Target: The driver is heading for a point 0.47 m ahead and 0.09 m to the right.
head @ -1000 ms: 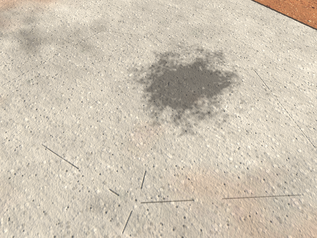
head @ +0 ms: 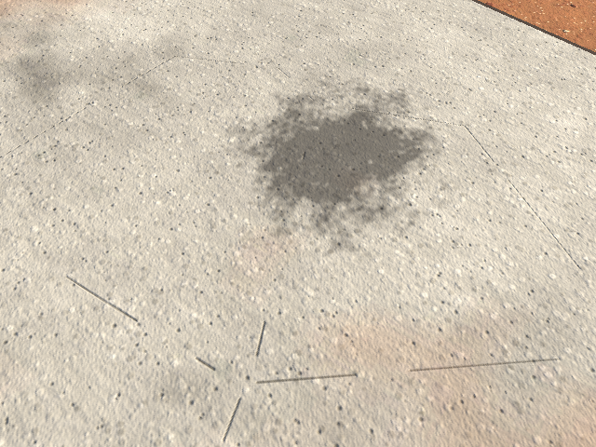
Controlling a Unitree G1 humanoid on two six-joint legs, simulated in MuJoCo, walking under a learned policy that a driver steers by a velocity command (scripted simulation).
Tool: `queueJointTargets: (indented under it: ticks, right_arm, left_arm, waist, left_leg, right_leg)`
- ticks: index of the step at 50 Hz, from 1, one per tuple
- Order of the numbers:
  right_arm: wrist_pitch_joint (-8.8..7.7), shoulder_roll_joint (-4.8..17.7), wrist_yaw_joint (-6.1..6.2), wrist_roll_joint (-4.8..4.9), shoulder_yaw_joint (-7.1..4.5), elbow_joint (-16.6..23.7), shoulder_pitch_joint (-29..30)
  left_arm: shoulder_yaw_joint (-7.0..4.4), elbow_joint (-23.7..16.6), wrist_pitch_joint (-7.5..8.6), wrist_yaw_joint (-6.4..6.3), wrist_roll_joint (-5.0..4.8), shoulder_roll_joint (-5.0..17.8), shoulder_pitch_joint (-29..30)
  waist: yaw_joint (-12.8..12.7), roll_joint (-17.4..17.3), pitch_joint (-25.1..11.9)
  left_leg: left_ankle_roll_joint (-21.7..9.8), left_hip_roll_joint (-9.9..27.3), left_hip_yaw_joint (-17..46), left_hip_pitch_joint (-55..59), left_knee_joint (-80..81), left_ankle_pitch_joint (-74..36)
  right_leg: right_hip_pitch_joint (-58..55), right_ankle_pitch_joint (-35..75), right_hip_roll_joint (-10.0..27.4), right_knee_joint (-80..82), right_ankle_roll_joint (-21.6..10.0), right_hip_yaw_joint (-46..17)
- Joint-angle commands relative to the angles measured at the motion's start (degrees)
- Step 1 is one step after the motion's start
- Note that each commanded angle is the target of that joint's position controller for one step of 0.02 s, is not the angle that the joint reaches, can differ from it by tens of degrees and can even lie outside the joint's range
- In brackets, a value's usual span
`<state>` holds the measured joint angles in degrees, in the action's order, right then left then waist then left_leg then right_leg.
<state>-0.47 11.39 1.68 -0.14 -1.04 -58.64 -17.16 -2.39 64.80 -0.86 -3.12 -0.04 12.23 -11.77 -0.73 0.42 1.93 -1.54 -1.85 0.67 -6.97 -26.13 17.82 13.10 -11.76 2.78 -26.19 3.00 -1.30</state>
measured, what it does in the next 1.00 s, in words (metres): walks ahead: left foot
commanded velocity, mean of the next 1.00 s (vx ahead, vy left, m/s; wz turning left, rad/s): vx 0.27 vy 0.00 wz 0.00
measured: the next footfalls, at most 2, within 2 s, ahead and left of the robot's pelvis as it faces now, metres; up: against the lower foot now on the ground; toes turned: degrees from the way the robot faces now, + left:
left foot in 0.98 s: +0.49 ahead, +0.06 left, +0.00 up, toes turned +2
right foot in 1.38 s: +0.52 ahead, -0.17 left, +0.00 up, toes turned -1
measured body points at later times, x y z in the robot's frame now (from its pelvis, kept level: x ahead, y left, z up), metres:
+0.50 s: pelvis +0.06 -0.05 -0.01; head +0.06 -0.07 +0.44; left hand +0.10 +0.22 -0.14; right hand +0.02 -0.31 -0.17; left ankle -0.04 +0.10 -0.74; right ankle +0.07 -0.15 -0.74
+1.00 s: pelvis +0.31 -0.04 -0.03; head +0.35 -0.04 +0.42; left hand +0.20 +0.21 -0.16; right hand +0.54 -0.26 -0.12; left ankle +0.45 +0.06 -0.74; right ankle +0.08 -0.15 -0.72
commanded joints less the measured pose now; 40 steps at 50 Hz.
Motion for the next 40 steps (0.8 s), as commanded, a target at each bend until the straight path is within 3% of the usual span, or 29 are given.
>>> queueJointTargets:
  ticks: [1,10,12,13,14,15,16,18,20,21,23,24,25,26,27,28,29,31,32,35,40]
  right_arm:
    - [-0.37,5.63,0.14,0.03,-0.88,0.68,-3.28]
    - [-0.36,5.03,0.12,0.10,-0.53,-0.76,-4.38]
    - [-0.06,5.72,0.44,0.47,-0.84,-1.49,-5.75]
    - [0.07,7.83,0.66,0.91,-1.51,-1.06,-5.62]
    - [-0.05,9.49,0.75,1.26,-2.06,-0.74,-6.65]
    - [-0.52,11.64,0.74,1.58,-2.84,-0.49,-7.45]
    - [-1.16,12.46,0.78,1.59,-3.31,-0.24,-7.55]
    - [-2.56,10.30,0.57,1.18,-3.08,0.37,-6.80]
    - [-2.96,9.79,0.33,2.09,-3.12,1.37,-4.72]
    - [-2.81,10.36,0.17,2.33,-3.23,1.70,-3.42]
    - [-2.28,10.73,-0.16,2.25,-3.15,2.07,-2.61]
    - [-2.60,9.76,-0.23,1.97,-2.69,2.65,-1.35]
    - [-3.09,5.23,-0.61,0.83,-1.35,4.05,0.01]
    - [-4.23,2.56,-0.45,1.93,-1.05,6.02,-1.12]
    - [-5.13,5.37,-0.62,3.37,-1.62,6.13,-0.44]
    - [-5.79,6.72,-1.16,3.57,-1.82,6.54,1.67]
    - [-6.05,7.04,-1.26,2.94,-2.13,5.93,1.78]
    - [-5.82,8.49,-1.54,1.86,-3.19,5.56,2.50]
    - [-5.44,7.57,-1.87,1.76,-3.20,5.34,2.63]
    - [-4.54,5.31,-2.14,1.33,-2.83,7.40,8.10]
    - [-4.86,4.02,-2.89,1.66,-1.71,11.95,20.87]
  left_arm:
    - [-0.73,-0.98,0.31,-0.20,-0.02,5.66,-1.87]
    - [-0.42,-0.48,0.28,-0.27,-0.09,5.01,-3.25]
    - [-0.25,0.07,0.13,-0.38,-0.33,4.11,-4.12]
    - [-0.36,-0.37,0.24,-0.43,-0.58,4.20,-3.48]
    - [-0.38,-1.48,0.72,-0.27,-0.53,4.18,-1.55]
    - [-0.14,-2.90,1.61,0.20,-0.56,3.45,0.43]
    - [-0.04,-4.06,2.65,0.82,-0.90,3.23,1.92]
    - [-0.37,-5.60,4.49,2.02,-1.86,4.13,3.17]
    - [-0.55,-6.12,6.05,2.91,-2.11,4.45,2.73]
    - [-0.68,-5.40,6.47,3.22,-2.06,4.03,0.91]
    - [-1.66,-0.69,6.29,3.39,-1.82,3.92,-9.79]
    - [-2.40,0.83,6.00,3.27,-1.65,5.02,-15.62]
    - [-3.51,1.24,5.91,2.67,-1.34,10.04,-22.98]
    - [-3.39,1.33,6.80,3.59,-0.41,13.44,-26.57]
    - [-2.20,0.06,7.71,3.80,-0.22,10.58,-19.93]
    - [-1.35,-2.09,8.17,4.07,-0.53,7.74,-14.08]
    - [-0.73,-3.59,8.22,4.47,-0.37,6.76,-10.16]
    - [0.18,-4.17,7.68,4.57,-0.01,4.51,-9.52]
    - [0.37,-3.69,7.40,4.29,0.18,4.28,-11.62]
    - [0.27,-3.23,6.84,3.16,0.38,6.38,-15.29]
    - [0.03,-4.21,6.24,2.01,0.15,7.75,-17.14]
  waist:
    - [0.08,-0.68,1.17]
    - [0.23,-0.57,1.45]
    - [0.70,-2.01,0.98]
    - [1.24,-4.31,2.73]
    - [2.31,-6.88,5.30]
    - [3.28,-10.24,7.64]
    - [3.67,-11.41,9.71]
    - [3.09,-9.60,11.15]
    - [1.90,-7.11,8.96]
    - [0.60,-6.69,7.18]
    - [-3.63,-5.10,2.84]
    - [-6.41,-2.00,1.07]
    - [-8.57,12.40,-2.31]
    - [-7.20,20.46,-5.03]
    - [-3.95,11.32,0.23]
    - [-2.63,6.51,4.31]
    - [-1.23,3.99,4.93]
    - [-0.29,4.35,4.61]
    - [-0.48,4.98,3.96]
    - [-1.14,3.16,4.15]
    - [-3.51,3.46,6.22]
  left_leg:
    - [-0.39,2.92,2.49,-6.61,6.36,-10.22]
    - [-0.35,2.78,2.17,-6.73,6.41,-10.17]
    - [-1.70,2.51,2.88,-6.83,8.26,6.67]
    - [-3.67,4.22,5.93,-8.07,10.13,18.35]
    - [-6.24,8.33,11.69,-8.49,13.54,27.55]
    - [-9.52,14.14,19.29,-8.59,17.01,31.72]
    - [-12.39,18.62,24.87,-8.60,19.41,30.88]
    - [-13.55,21.32,26.77,-2.20,19.09,22.38]
    - [-10.50,18.32,19.92,0.35,16.74,13.48]
    - [-9.08,15.58,15.26,-2.42,15.02,10.24]
    - [-7.43,10.67,9.00,-13.02,8.22,6.23]
    - [-5.72,7.88,5.60,-17.20,-0.62,-0.92]
    - [-1.45,2.39,-1.87,-24.42,-23.07,2.17]
    - [-0.88,-2.98,1.52,-34.64,-37.68,14.49]
    - [-2.30,1.84,5.95,-39.37,-46.23,11.61]
    - [-3.85,4.91,5.98,-41.32,-47.18,4.84]
    - [-4.26,7.06,4.78,-39.70,-45.05,-0.75]
    - [-3.69,9.21,2.89,-35.37,-38.74,-6.80]
    - [-3.04,9.21,1.57,-34.34,-37.24,-8.34]
    - [-0.49,9.08,-0.42,-37.25,-31.16,-12.02]
    - [0.57,6.27,-3.23,-32.92,-12.12,-21.29]
  right_leg:
    - [-3.90,7.39,-0.19,2.27,-1.46,0.43]
    - [-3.63,7.42,-0.34,2.25,-1.58,0.45]
    - [-2.47,-4.77,-3.00,-0.67,-1.78,3.47]
    - [0.88,-12.73,-4.82,-4.66,-2.08,5.64]
    - [6.37,-15.83,-5.42,-9.72,-2.40,6.59]
    - [10.93,-14.37,-4.18,-16.01,-3.15,5.84]
    - [15.15,-13.96,-1.51,-21.32,-4.23,3.25]
    - [24.32,-17.85,2.19,-26.16,-6.01,-0.20]
    - [20.82,-15.82,2.74,-16.67,-7.00,0.64]
    - [13.27,-12.21,0.95,-10.83,-6.80,3.33]
    - [-7.99,-0.67,-5.05,-3.94,-4.81,8.80]
    - [-15.41,-1.14,-3.86,-1.83,-5.18,5.49]
    - [-21.63,-7.34,9.50,6.68,-9.24,-14.04]
    - [-24.92,-16.88,19.83,17.66,-17.56,-40.76]
    - [-20.20,-23.39,21.64,18.06,-18.44,-41.12]
    - [-16.05,-22.20,19.14,17.79,-16.39,-32.75]
    - [-13.44,-15.87,15.93,18.32,-14.41,-25.16]
    - [-11.32,-1.19,10.75,18.71,-11.48,-13.42]
    - [-11.50,4.91,9.49,18.60,-11.24,-10.16]
    - [-12.54,16.72,9.14,19.13,-12.73,-6.22]
    - [-10.31,16.23,7.94,22.09,-12.49,-1.89]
